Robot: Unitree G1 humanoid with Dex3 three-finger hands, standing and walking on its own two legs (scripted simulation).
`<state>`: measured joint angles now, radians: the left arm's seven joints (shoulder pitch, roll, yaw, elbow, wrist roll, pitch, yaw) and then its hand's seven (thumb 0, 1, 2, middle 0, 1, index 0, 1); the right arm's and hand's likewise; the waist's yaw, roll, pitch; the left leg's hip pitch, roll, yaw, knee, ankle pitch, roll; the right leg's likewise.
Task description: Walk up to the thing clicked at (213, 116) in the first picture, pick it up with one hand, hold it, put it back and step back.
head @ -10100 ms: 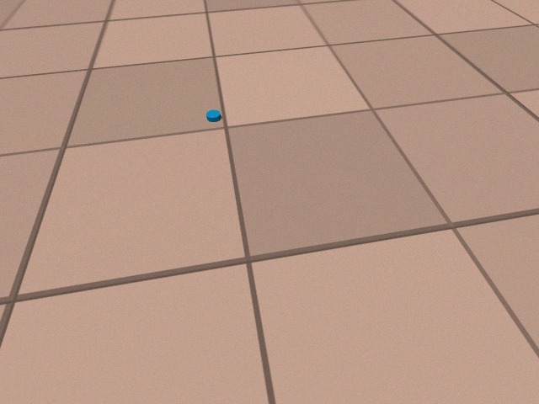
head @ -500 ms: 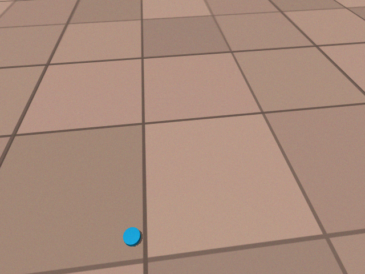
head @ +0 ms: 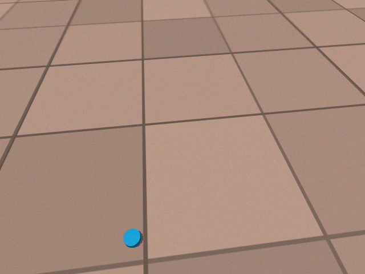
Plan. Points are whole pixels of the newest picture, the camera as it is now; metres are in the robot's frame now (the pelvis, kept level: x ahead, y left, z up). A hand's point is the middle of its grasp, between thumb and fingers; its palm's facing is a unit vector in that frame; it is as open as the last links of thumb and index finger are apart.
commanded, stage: stand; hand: left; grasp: from above
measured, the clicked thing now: (132, 237) +0.43 +0.29 -0.77
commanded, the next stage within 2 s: rise first in 0.28 s
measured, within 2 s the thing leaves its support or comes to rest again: neither
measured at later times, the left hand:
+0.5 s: hand out of the picture +0.10 +0.25 -0.16, palm faces +0.05 -0.94 -0.33, open 7.8 cm
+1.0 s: hand out of the picture +0.12 +0.27 -0.22, palm faces -0.10 -0.90 -0.43, open 13.8 cm
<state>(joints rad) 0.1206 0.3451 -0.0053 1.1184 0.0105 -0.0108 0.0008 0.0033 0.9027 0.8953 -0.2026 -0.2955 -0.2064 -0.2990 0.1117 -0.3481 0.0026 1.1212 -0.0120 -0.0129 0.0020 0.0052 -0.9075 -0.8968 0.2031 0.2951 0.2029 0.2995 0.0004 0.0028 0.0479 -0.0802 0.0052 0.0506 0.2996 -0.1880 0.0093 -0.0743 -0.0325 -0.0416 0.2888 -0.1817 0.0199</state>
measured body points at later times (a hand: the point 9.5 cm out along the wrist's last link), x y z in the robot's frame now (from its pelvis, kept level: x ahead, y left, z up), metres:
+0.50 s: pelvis -0.02 +0.00 -0.01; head +0.03 +0.00 +0.44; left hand +0.10 +0.29 -0.14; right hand +0.08 -0.29 -0.13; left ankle -0.01 +0.11 -0.75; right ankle -0.02 -0.13 -0.75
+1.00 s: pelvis -0.03 +0.00 -0.08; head +0.07 +0.01 +0.36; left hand +0.12 +0.31 -0.19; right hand +0.12 -0.26 -0.18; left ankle -0.01 +0.11 -0.75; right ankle -0.02 -0.13 -0.75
